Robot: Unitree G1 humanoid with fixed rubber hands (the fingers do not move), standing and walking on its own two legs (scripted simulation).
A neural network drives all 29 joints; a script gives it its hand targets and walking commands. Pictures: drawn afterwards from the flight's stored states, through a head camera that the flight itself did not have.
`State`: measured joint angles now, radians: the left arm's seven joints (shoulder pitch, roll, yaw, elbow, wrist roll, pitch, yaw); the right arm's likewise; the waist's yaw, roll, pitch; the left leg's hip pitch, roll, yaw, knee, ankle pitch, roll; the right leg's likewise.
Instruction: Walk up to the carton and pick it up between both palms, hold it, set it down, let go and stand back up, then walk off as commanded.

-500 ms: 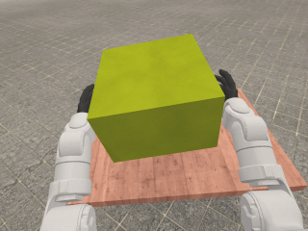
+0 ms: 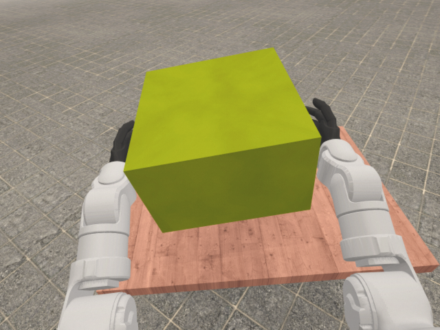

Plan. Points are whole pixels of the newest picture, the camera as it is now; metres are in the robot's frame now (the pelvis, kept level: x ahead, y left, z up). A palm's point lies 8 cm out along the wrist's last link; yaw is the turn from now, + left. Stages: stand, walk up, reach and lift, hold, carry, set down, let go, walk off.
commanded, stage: hold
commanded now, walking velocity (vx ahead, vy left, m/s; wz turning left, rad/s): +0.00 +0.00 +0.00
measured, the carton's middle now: (221, 134) +0.43 +0.00 +0.17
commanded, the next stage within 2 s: set down in 0.28 s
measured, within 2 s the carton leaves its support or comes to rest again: neither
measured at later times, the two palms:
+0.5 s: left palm (121, 163) +0.37 +0.18 +0.16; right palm (322, 148) +0.37 -0.18 +0.17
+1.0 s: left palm (127, 176) +0.40 +0.19 +0.10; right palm (304, 164) +0.39 -0.17 +0.11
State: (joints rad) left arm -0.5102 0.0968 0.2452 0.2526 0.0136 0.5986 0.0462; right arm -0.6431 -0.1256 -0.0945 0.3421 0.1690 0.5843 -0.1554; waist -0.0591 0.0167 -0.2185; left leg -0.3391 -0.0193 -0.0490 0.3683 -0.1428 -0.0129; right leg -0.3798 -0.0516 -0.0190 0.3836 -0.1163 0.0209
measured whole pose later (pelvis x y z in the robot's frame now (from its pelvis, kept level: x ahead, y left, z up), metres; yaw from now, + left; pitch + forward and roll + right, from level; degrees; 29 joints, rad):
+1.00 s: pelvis +0.02 +0.00 +0.00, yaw +0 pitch +5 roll +0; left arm -0.51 0.10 0.32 0.55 0.06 0.14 -0.02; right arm -0.59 -0.03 -0.13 0.61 0.07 0.07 -0.11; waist -0.06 0.01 -0.08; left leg -0.27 -0.02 -0.05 0.34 -0.16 -0.01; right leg -0.31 -0.05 -0.02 0.34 -0.12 0.03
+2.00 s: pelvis +0.03 +0.01 +0.00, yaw +0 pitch +6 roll +0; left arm -0.62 0.14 0.28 0.99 0.02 -0.17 -0.03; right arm -0.56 0.00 -0.22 0.83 -0.03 -0.16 -0.11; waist -0.08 0.01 -0.07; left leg -0.27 -0.02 -0.05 0.35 -0.19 0.00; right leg -0.30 -0.05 -0.02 0.33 -0.14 0.04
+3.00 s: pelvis +0.05 +0.03 +0.00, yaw -1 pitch +13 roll -2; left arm -0.77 0.18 0.26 1.36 0.07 -0.49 -0.05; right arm -0.57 0.03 -0.43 1.15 -0.16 -0.58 -0.12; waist -0.08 0.01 0.00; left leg -0.44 -0.02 -0.05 0.49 -0.26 0.01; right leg -0.40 -0.04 -0.02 0.33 -0.14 0.05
